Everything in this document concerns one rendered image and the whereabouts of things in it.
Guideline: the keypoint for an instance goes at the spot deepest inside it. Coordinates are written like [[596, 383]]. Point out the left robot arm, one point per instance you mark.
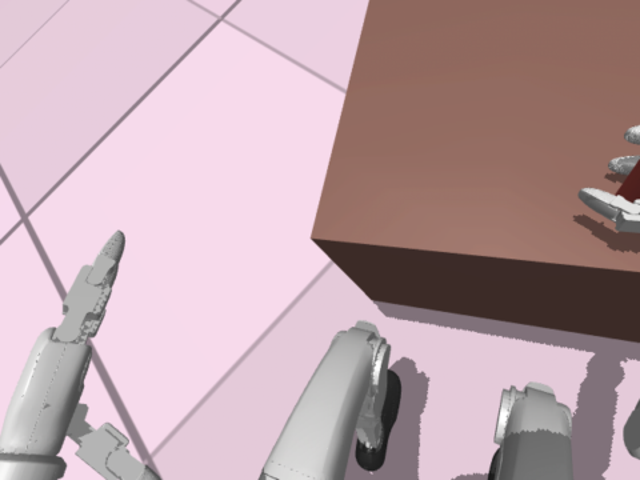
[[21, 466]]

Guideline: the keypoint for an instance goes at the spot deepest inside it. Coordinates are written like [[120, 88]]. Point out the left robot foot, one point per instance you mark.
[[373, 459]]

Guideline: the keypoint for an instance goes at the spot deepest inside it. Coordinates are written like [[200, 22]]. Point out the right robot arm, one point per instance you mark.
[[631, 432]]

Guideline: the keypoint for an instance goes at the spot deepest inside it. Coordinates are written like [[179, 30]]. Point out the can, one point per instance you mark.
[[630, 189]]

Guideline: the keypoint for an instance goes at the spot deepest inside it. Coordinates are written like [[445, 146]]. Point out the left robot hand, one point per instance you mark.
[[45, 407]]

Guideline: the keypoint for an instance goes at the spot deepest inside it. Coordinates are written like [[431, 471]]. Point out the right robot hand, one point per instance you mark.
[[625, 214]]

